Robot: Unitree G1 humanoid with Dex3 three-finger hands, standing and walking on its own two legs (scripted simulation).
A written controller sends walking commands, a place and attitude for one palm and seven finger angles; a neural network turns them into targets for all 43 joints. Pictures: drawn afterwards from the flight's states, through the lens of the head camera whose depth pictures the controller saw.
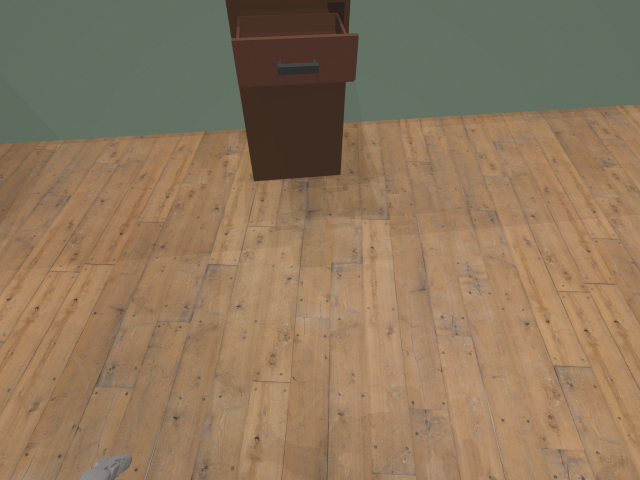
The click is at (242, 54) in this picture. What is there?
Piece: drawer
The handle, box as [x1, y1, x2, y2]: [277, 59, 318, 74]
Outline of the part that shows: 318,64 315,61 315,59 313,59 313,61 309,63 281,64 280,61 278,61 278,74 316,73 318,72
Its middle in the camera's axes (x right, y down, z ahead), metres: -0.07 -0.53 +1.19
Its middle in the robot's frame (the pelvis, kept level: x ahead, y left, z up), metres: +1.25 +0.13 -0.06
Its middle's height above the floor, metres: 0.71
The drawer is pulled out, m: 0.29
